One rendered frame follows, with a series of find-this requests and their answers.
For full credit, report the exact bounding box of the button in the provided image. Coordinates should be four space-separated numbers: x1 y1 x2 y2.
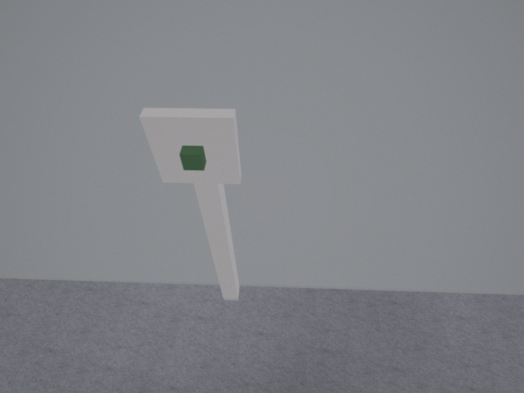
179 146 206 170

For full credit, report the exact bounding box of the panel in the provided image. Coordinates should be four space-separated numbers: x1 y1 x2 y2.
139 108 242 300

